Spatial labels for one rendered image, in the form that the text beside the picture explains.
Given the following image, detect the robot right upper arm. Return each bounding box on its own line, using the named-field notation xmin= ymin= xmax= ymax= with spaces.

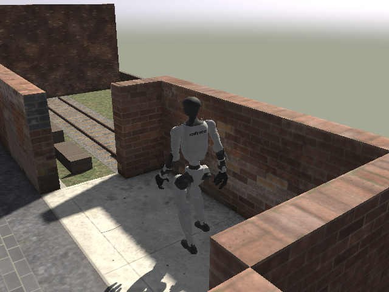
xmin=203 ymin=120 xmax=223 ymax=152

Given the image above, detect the robot left hand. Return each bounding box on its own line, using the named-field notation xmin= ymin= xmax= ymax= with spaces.
xmin=155 ymin=174 xmax=169 ymax=189

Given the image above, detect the right robot foot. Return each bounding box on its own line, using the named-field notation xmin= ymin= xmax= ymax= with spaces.
xmin=194 ymin=221 xmax=210 ymax=232

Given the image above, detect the robot right hand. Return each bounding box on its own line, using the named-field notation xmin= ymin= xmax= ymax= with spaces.
xmin=213 ymin=171 xmax=228 ymax=189

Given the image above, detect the right robot forearm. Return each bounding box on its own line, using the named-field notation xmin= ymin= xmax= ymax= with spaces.
xmin=216 ymin=148 xmax=226 ymax=173

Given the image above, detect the robot left upper arm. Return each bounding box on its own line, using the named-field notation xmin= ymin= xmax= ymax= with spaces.
xmin=170 ymin=125 xmax=184 ymax=161

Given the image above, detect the left robot thigh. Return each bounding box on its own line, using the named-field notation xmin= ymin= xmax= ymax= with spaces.
xmin=173 ymin=173 xmax=191 ymax=219

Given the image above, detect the left robot forearm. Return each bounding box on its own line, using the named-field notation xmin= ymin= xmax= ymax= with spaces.
xmin=159 ymin=153 xmax=175 ymax=179

